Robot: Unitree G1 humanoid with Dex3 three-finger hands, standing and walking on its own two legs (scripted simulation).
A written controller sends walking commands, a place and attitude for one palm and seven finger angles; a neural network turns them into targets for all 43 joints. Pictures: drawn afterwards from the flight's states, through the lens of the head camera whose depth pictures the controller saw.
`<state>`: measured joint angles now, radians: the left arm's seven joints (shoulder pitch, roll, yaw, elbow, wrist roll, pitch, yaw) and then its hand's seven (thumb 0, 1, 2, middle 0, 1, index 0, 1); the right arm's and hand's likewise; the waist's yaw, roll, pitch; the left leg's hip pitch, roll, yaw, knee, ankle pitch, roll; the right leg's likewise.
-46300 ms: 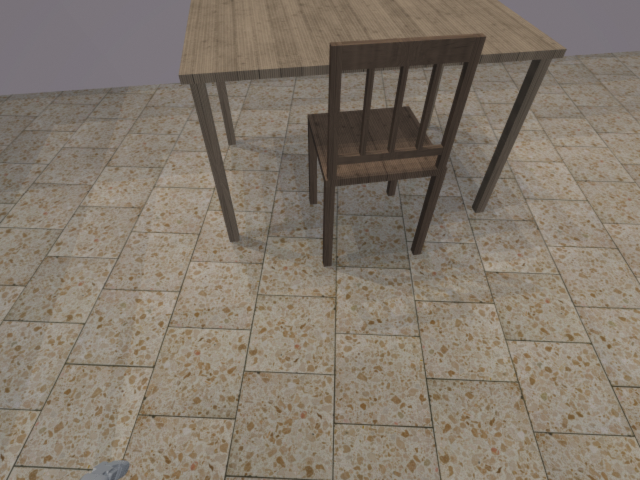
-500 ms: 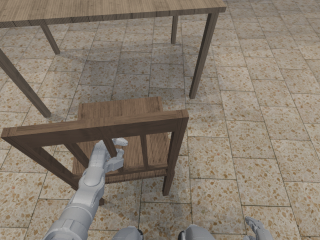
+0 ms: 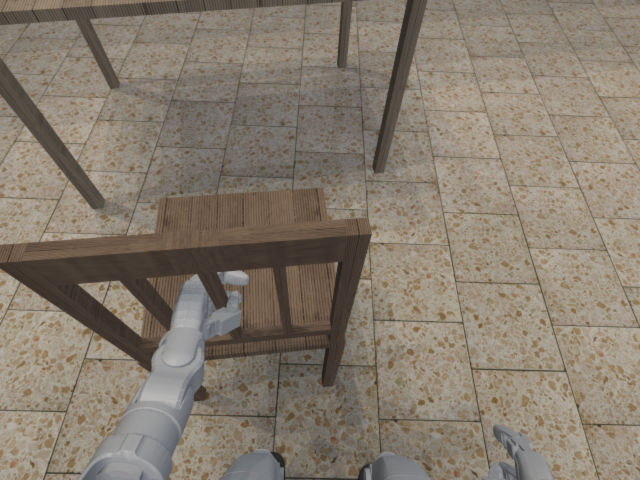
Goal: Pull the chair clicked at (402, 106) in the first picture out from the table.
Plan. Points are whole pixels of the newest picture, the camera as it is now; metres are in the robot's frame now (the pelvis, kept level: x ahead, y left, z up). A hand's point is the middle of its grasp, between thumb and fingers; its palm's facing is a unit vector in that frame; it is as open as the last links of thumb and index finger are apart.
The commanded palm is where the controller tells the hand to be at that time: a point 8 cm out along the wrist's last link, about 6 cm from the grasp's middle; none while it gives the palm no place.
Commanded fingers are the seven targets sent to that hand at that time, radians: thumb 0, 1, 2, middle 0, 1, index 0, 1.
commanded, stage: step backward, pulling the chair out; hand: left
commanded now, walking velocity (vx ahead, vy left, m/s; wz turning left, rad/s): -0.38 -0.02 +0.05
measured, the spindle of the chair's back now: (223, 306) +0.35 +0.16 -0.10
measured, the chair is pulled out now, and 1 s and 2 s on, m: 0.59 0.73 0.73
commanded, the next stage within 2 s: stop walking, hand still on the chair in 0.24 s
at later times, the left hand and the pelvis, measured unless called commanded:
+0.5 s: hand (228, 399) +0.21 +0.13 -0.07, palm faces +0.01 -0.98 -0.17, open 4.9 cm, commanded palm +0.19 +0.18 -0.05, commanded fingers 0.00 0.90 0.90 -0.50 -1.45 -0.50 -1.45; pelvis -0.11 -0.01 -0.01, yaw -1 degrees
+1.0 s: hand (224, 420) +0.19 +0.13 -0.07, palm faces +0.01 -0.98 -0.20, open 5.0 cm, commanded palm +0.17 +0.18 -0.05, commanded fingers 0.00 0.90 0.90 -0.50 -1.45 -0.50 -1.45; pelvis -0.07 -0.01 +0.00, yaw -2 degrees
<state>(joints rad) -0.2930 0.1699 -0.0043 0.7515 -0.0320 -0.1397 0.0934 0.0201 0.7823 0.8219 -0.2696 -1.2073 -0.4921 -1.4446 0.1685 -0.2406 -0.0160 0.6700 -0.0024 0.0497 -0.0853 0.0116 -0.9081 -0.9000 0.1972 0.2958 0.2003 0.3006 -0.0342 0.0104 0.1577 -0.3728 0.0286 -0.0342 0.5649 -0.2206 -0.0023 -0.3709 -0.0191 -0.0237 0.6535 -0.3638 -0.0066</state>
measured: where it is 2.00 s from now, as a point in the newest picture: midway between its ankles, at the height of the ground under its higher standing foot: outside the picture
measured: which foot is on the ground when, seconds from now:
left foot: down 0.00-0.14, up 0.16-0.26, down 0.28-1.00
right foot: up 0.00-0.06, down 0.08-1.00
